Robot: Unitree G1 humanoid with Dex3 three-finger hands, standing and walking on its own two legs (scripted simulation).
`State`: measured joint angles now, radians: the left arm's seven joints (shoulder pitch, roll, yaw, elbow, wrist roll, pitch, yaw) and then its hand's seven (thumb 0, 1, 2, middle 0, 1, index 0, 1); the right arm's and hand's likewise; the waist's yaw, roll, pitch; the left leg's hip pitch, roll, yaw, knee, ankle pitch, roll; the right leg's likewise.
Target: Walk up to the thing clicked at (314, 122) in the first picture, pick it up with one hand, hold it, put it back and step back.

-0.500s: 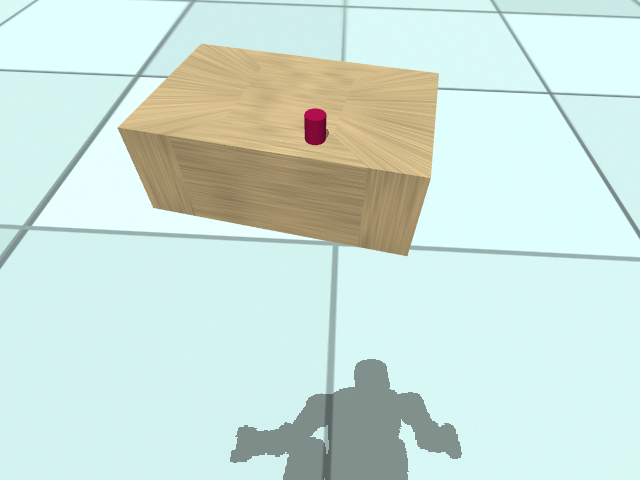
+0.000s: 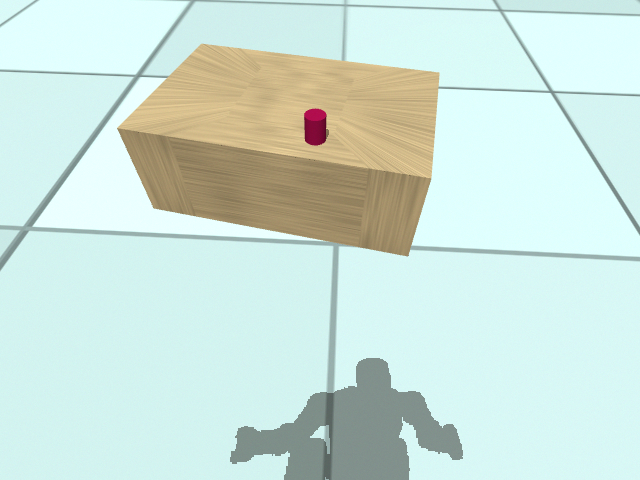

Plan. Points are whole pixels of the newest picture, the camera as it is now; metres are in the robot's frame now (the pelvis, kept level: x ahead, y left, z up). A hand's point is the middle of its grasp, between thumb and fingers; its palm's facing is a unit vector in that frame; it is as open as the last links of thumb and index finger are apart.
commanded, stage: stand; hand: left
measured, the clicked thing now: (315, 127) +1.22 +0.00 -0.31
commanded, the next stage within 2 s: walk up in 0.62 s
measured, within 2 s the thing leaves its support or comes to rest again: neither
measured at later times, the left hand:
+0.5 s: hand out of the picture +0.07 +0.25 -0.16, palm faces -0.03 -0.94 -0.34, open 7.4 cm
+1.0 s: hand (169, 468) +0.16 +0.22 -0.15, palm faces -0.11 -0.89 -0.44, open 7.4 cm
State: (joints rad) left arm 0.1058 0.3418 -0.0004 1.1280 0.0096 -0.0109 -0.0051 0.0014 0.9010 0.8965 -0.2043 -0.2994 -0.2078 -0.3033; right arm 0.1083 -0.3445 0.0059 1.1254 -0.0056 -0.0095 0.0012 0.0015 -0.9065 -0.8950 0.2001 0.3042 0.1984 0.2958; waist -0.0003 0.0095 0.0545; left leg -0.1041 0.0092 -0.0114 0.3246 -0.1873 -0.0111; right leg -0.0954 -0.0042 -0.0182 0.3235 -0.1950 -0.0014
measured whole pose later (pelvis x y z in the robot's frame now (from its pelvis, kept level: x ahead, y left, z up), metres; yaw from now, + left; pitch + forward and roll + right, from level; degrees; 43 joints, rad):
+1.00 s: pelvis +0.08 -0.07 -0.03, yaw -7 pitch -4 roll -1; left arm 0.27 0.42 0.10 0.95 0.04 -0.05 -0.07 0.00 0.90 0.90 -0.20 -0.30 -0.21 -0.30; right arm 0.25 -0.46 -0.09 1.00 -0.04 0.00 0.04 0.01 -0.91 -0.90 0.20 0.30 0.20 0.30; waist 0.01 0.07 0.08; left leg -0.19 0.10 -0.01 0.90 -0.52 0.02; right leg -0.31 -0.02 -0.05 0.67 -0.29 -0.01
